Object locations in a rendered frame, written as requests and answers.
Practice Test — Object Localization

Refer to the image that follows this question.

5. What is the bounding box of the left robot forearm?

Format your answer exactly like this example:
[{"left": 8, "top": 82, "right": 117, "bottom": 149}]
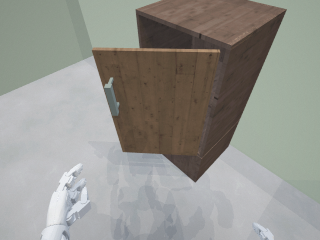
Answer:
[{"left": 40, "top": 224, "right": 70, "bottom": 240}]

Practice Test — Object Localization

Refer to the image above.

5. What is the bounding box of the robot right hand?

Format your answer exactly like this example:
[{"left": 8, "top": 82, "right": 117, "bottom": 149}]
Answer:
[{"left": 252, "top": 222, "right": 274, "bottom": 240}]

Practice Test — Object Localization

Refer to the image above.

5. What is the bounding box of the cupboard door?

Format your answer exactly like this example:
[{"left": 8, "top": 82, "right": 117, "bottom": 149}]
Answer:
[{"left": 92, "top": 47, "right": 221, "bottom": 156}]

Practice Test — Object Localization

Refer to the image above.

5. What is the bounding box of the handle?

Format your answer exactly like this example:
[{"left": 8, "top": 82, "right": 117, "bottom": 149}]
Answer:
[{"left": 104, "top": 77, "right": 120, "bottom": 116}]

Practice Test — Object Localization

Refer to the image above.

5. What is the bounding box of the robot left hand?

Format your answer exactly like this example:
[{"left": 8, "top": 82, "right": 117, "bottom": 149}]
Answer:
[{"left": 46, "top": 163, "right": 92, "bottom": 230}]

